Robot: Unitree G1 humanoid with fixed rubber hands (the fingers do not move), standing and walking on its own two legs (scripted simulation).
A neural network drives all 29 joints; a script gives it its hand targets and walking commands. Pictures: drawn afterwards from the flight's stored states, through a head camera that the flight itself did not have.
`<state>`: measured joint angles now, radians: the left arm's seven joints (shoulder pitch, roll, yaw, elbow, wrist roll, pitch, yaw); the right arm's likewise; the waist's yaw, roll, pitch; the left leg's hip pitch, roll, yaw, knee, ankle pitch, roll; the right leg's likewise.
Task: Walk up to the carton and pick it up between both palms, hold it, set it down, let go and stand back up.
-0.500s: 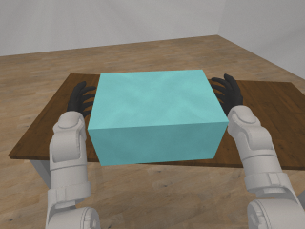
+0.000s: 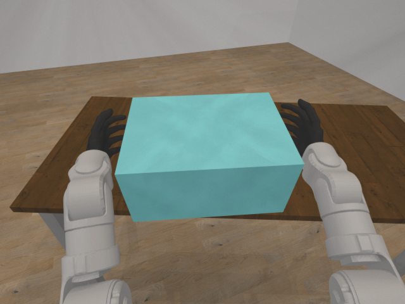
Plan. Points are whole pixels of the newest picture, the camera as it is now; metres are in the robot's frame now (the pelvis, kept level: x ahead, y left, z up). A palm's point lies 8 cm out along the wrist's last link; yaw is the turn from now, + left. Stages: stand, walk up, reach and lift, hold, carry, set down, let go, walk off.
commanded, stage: hold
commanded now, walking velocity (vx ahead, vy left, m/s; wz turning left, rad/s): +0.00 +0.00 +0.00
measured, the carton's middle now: (205, 153) +0.38 +0.01 +0.14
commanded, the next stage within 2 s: set down in 1.66 s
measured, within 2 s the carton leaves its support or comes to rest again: neither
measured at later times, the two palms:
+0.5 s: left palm (96, 149) +0.35 +0.20 +0.19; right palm (306, 138) +0.36 -0.18 +0.20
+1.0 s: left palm (100, 152) +0.35 +0.20 +0.18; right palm (308, 139) +0.36 -0.19 +0.20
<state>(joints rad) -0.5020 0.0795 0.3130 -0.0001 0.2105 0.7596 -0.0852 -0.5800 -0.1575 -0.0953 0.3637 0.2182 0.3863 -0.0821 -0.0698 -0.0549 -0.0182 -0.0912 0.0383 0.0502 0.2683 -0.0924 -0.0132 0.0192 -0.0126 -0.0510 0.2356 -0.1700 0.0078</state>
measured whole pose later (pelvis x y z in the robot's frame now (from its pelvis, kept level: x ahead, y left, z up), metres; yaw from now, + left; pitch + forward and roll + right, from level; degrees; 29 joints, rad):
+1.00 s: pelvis +0.00 +0.00 +0.00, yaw +0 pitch -5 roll +0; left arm -0.51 0.08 0.32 0.02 0.21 0.76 -0.08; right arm -0.61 -0.16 -0.09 0.40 0.21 0.38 -0.07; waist -0.06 -0.06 -0.02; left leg -0.09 0.04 0.05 0.26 -0.09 -0.01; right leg 0.01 -0.01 -0.05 0.24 -0.17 0.01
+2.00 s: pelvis +0.00 +0.00 +0.00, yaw +0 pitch -7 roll +0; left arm -0.55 0.05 0.36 0.09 0.26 0.63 -0.12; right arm -0.61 -0.13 -0.14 0.42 0.12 0.27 -0.05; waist -0.05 -0.06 0.00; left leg -0.03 0.03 0.05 0.24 -0.09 -0.01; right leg 0.06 -0.02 -0.06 0.24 -0.19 0.01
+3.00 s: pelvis +0.01 +0.00 +0.00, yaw +0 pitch +0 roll +0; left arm -0.69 0.07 0.37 0.57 0.24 0.28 -0.07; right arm -0.66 -0.06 -0.39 0.74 -0.14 -0.06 0.02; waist 0.03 -0.06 0.01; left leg -0.14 0.03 0.05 0.23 -0.08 -0.01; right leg -0.05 -0.02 -0.05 0.24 -0.18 0.01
